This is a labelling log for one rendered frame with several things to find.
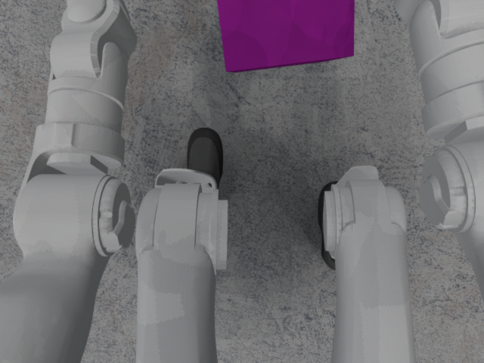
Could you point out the robot right upper arm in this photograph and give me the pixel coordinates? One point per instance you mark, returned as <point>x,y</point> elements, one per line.
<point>452,197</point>

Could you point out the robot right forearm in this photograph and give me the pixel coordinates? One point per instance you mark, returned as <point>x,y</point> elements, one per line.
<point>447,38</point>

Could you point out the robot left upper arm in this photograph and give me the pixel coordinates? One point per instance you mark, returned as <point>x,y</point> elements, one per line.
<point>68,227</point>

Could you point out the left robot shin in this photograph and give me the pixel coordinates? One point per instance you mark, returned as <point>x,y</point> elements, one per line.
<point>145,225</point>

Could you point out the carton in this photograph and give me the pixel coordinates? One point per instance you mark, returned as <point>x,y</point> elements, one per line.
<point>263,34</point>

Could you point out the robot left forearm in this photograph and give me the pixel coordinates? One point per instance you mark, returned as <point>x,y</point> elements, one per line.
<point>86,93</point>

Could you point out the robot left thigh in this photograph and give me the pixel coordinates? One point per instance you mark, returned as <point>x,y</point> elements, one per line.
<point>177,277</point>

